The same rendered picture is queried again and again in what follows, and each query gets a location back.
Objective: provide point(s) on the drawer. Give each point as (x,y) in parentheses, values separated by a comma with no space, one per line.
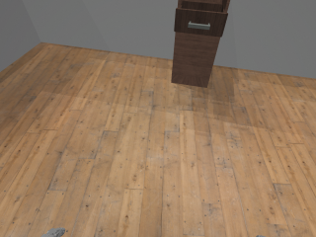
(200,13)

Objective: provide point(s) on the left robot hand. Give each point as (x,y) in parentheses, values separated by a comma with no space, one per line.
(54,232)

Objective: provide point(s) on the handle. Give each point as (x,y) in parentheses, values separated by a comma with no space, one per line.
(198,26)

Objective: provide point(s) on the cabinet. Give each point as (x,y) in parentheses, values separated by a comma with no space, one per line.
(194,54)

